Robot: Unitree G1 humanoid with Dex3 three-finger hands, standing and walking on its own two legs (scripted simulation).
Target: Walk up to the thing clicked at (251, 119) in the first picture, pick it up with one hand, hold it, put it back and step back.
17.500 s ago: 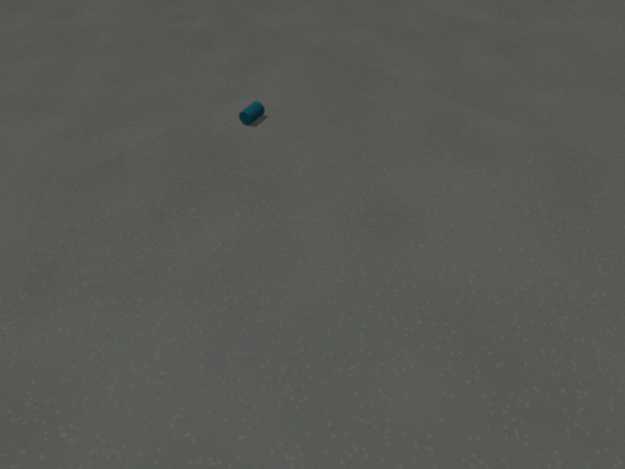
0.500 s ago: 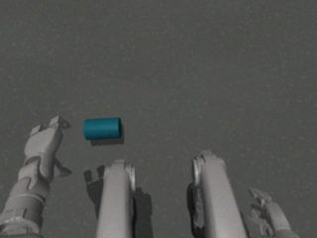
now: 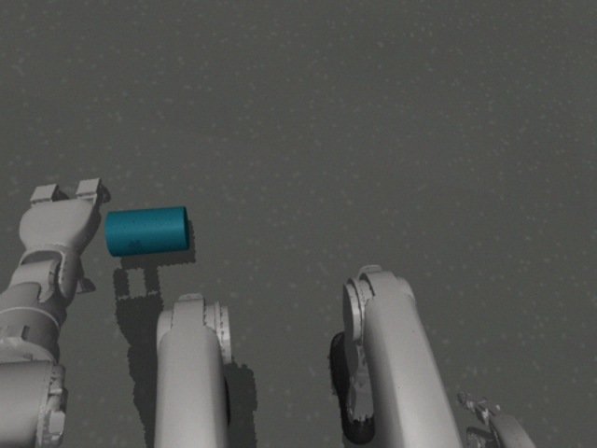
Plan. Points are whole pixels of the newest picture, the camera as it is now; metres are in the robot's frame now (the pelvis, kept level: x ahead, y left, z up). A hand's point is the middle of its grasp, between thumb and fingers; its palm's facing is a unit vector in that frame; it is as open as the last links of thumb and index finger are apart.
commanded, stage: rise first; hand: left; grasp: from above
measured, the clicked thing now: (150, 231) +0.49 +0.22 -0.34
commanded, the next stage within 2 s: none
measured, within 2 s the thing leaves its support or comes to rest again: neither
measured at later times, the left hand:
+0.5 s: hand (96, 240) +0.43 +0.27 -0.20, palm faces -0.47 -0.02 -0.88, open 13.9 cm
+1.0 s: hand (101, 235) +0.45 +0.27 -0.21, palm faces -0.47 -0.04 -0.88, open 13.9 cm
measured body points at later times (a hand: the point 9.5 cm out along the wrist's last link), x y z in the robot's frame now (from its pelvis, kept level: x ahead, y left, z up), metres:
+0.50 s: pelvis +0.01 +0.00 -0.03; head +0.23 +0.05 +0.36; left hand +0.45 +0.27 -0.15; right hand +0.06 -0.28 -0.14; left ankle +0.08 +0.12 -0.35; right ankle +0.12 -0.16 -0.35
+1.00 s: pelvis +0.01 +0.00 -0.03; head +0.25 +0.05 +0.35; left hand +0.47 +0.27 -0.16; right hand +0.07 -0.29 -0.14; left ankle +0.08 +0.12 -0.35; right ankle +0.12 -0.16 -0.35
